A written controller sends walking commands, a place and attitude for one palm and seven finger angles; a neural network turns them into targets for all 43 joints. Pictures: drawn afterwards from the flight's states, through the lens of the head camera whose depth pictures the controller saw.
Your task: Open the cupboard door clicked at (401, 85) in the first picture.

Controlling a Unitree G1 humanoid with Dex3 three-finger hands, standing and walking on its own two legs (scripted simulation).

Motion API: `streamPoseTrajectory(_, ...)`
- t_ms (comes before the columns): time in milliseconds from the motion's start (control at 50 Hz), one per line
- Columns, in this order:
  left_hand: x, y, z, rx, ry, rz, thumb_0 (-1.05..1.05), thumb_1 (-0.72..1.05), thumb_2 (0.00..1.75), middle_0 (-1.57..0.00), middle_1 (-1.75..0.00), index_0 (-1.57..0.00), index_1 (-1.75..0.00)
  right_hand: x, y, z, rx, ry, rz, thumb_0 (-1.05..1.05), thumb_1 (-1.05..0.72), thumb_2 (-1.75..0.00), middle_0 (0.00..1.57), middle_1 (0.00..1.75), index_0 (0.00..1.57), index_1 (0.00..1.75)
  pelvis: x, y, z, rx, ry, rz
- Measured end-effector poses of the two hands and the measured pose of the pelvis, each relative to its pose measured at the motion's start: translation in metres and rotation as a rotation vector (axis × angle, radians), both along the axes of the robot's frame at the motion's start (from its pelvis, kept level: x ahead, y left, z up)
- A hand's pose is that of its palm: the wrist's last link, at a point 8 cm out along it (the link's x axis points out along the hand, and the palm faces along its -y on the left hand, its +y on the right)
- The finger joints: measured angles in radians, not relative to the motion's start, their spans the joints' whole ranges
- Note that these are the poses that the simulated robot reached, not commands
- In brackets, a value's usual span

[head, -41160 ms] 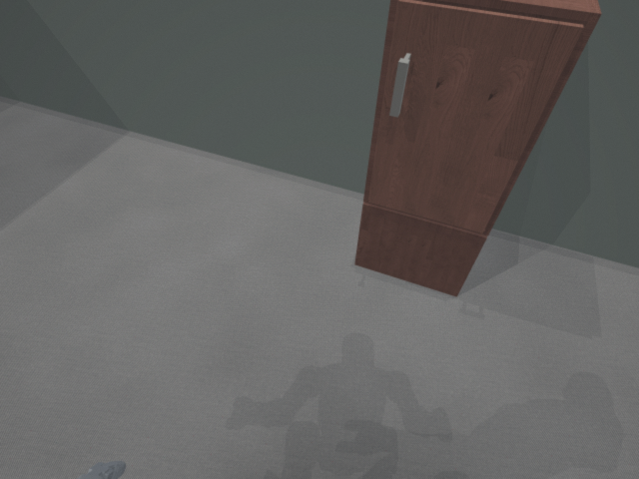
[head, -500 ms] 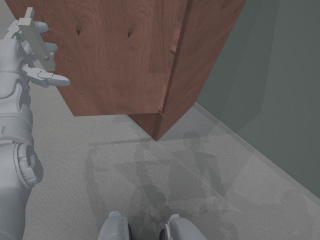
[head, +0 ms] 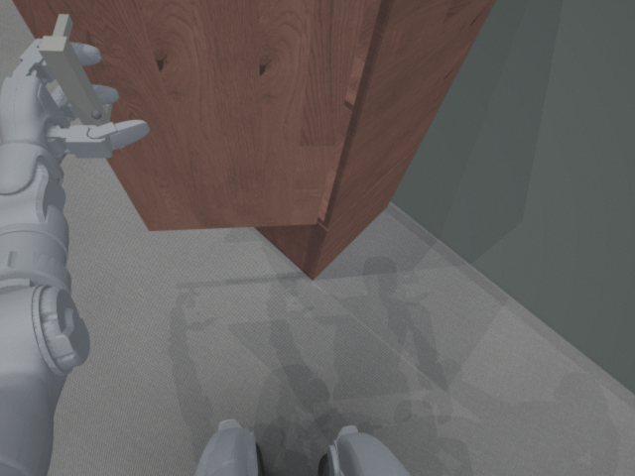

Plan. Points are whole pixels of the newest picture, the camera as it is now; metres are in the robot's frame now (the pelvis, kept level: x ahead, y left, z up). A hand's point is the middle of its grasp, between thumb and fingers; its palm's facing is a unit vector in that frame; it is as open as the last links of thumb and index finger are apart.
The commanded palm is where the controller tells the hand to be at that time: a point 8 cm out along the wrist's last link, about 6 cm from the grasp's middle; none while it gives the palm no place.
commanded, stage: close the thumb around the handle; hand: left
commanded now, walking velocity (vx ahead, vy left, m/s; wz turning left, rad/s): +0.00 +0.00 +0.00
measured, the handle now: (84, 83) +0.58 +0.23 +0.09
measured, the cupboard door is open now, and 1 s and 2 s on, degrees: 49 66 94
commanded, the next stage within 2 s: pull the door open along its arc in 0.38 s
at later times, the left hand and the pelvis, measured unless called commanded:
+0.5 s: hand (100, 114) +0.52 +0.21 +0.10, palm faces +0.05 -1.00 +0.00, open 5.6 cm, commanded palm +0.50 +0.25 +0.09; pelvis +0.00 +0.00 +0.00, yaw +0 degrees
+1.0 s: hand (116, 188) +0.42 +0.18 +0.10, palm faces +0.05 -1.00 +0.02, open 6.1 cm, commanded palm +0.35 +0.23 +0.09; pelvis +0.02 +0.00 +0.02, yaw -1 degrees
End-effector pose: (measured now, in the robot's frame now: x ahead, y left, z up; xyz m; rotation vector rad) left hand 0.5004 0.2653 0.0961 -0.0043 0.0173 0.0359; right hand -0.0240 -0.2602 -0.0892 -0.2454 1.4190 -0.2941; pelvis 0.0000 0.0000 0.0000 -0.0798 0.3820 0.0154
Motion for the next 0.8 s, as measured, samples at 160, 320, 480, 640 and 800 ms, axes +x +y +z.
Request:
streamPoseTrajectory(160, 0.001, -0.004, 0.000, 0.002, 0.006, 0.006, 0.00, 0.37, 0.68, -0.36, -1.29, -0.36, -1.30, 0.005, 0.002, -0.002, 0.008, -0.012, 0.003, 0.00, -0.90, -0.90, 0.21, 0.29, 0.21, 0.30, 0.001, 0.001, 0.000, 0.002, -0.003, 0.001)
streamPoseTrajectory(320, 0.000, -0.005, 0.001, 0.006, 0.002, 0.009, 0.01, 0.74, 0.83, -0.37, -1.33, -0.38, -1.34, 0.006, 0.001, -0.002, 0.010, -0.014, 0.003, 0.00, -0.90, -0.90, 0.21, 0.29, 0.21, 0.30, 0.001, 0.000, 0.000, 0.004, -0.004, 0.000)
streamPoseTrajectory(480, 0.000, -0.005, 0.001, 0.006, 0.002, 0.011, 0.01, 0.74, 0.82, -0.36, -1.35, -0.37, -1.35, 0.005, -0.004, -0.001, 0.003, -0.010, 0.000, 0.00, -0.90, -0.90, 0.21, 0.29, 0.21, 0.30, 0.001, -0.002, 0.001, 0.006, -0.004, -0.001)
streamPoseTrajectory(640, -0.003, -0.006, 0.001, 0.008, 0.000, 0.013, 0.01, 0.75, 0.81, -0.35, -1.35, -0.36, -1.35, 0.005, -0.007, -0.001, 0.005, -0.009, -0.007, 0.00, -0.90, -0.90, 0.21, 0.29, 0.21, 0.30, 0.003, -0.005, 0.002, 0.009, -0.006, -0.006)
streamPoseTrajectory(800, -0.026, -0.009, 0.000, 0.012, -0.013, 0.000, 0.00, 0.74, 0.77, -0.35, -1.35, -0.35, -1.35, 0.024, -0.005, 0.001, 0.037, -0.060, -0.019, 0.00, -0.90, -0.90, 0.21, 0.29, 0.20, 0.30, 0.011, -0.005, 0.009, 0.022, -0.034, -0.021)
